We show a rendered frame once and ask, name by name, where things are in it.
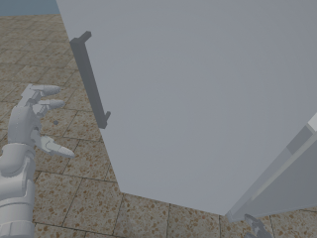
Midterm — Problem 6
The fridge door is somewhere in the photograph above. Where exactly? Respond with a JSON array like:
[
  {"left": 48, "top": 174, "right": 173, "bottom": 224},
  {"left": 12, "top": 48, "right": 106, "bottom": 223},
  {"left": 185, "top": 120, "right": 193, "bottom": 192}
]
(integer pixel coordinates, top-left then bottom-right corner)
[{"left": 55, "top": 0, "right": 317, "bottom": 216}]

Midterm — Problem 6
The right robot hand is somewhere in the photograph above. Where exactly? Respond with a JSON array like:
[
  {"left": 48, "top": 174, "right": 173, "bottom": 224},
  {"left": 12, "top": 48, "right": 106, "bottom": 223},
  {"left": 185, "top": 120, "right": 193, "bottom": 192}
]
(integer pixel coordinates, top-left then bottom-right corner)
[{"left": 244, "top": 213, "right": 273, "bottom": 238}]

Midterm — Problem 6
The robot left forearm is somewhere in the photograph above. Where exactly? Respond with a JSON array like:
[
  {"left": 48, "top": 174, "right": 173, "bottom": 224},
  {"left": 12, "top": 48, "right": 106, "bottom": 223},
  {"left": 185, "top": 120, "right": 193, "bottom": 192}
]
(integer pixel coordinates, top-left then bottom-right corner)
[{"left": 0, "top": 143, "right": 36, "bottom": 238}]

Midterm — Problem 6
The left robot hand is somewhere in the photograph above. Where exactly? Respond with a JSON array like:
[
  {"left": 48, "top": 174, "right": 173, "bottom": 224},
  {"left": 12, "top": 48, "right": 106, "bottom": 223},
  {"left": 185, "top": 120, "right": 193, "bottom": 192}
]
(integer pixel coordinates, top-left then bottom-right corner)
[{"left": 7, "top": 83, "right": 75, "bottom": 159}]

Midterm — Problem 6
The handle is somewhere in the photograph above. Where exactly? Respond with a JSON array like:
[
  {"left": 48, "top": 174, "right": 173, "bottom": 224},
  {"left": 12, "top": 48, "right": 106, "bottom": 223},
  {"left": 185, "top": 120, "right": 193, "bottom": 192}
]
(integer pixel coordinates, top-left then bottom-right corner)
[{"left": 69, "top": 31, "right": 111, "bottom": 129}]

